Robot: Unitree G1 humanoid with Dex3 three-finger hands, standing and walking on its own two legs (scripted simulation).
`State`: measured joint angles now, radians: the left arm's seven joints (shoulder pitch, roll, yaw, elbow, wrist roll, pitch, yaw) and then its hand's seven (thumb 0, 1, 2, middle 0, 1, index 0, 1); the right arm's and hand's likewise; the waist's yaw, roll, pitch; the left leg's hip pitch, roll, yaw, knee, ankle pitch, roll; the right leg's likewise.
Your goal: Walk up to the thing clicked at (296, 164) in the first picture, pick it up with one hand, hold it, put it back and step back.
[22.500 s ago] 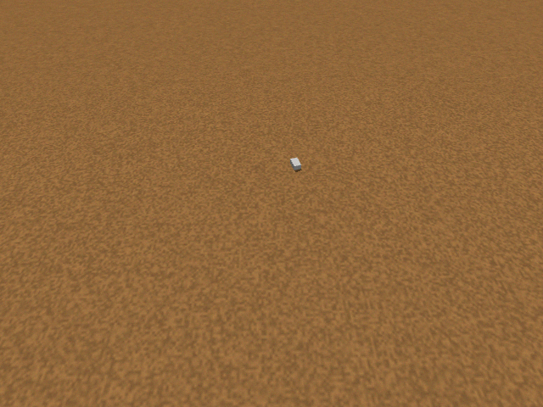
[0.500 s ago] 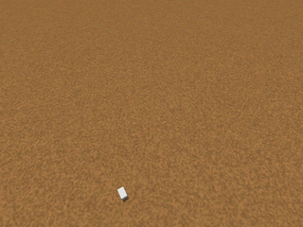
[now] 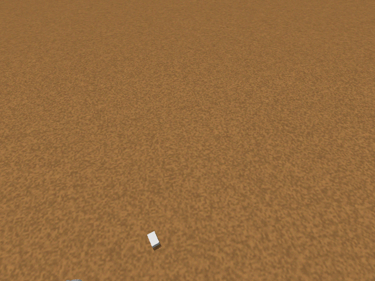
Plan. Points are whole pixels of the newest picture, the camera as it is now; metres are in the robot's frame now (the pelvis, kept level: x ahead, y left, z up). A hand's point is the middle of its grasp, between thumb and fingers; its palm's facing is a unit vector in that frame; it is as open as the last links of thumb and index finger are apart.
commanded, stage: walk up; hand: left
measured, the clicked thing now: (153, 239) +0.42 +0.22 -0.76
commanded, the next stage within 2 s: none
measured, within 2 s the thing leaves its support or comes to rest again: neither
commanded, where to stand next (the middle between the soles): +0.03 +0.00 m, yaw -1 degrees
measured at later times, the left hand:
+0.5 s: hand out of the picture +0.06 +0.29 -0.16, palm faces -0.01 -0.90 -0.43, open 7.4 cm
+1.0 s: hand out of the picture +0.06 +0.30 -0.18, palm faces -0.06 -0.94 -0.35, open 7.4 cm
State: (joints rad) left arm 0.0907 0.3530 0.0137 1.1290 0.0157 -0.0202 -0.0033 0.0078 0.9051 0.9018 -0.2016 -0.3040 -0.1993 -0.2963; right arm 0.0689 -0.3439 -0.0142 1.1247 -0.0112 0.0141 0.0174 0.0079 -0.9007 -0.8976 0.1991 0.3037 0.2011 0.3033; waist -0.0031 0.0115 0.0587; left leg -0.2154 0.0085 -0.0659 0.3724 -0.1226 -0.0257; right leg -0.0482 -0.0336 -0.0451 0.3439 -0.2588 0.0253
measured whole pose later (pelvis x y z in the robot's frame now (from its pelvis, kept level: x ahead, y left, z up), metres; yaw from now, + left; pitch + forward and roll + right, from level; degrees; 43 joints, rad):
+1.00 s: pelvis -0.03 +0.03 -0.02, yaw +0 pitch -4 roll +1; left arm 0.16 0.43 0.08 0.89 0.02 0.07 -0.04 0.01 0.91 0.90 -0.20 -0.30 -0.20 -0.30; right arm 0.30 -0.39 -0.07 0.90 -0.02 -0.03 -0.05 0.01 -0.89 -0.90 0.20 0.30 0.21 0.30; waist -0.03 -0.08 0.18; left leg -0.14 0.04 0.00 0.60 -0.40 -0.03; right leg -0.42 -0.01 0.07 0.76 -0.32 -0.02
